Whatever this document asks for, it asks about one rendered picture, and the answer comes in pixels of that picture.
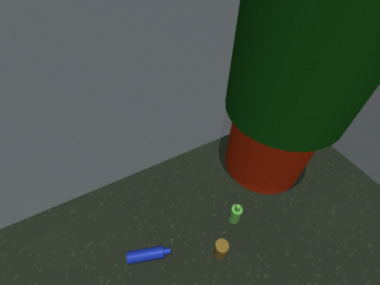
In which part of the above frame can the potted plant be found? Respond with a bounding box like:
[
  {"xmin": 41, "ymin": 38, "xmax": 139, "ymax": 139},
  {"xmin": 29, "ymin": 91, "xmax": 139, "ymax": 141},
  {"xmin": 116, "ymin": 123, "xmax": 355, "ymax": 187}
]
[{"xmin": 226, "ymin": 0, "xmax": 380, "ymax": 194}]

